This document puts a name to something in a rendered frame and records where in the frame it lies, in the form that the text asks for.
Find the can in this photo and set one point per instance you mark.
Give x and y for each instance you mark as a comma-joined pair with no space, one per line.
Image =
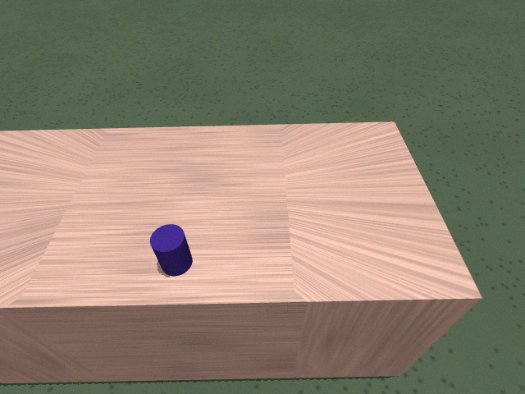
171,249

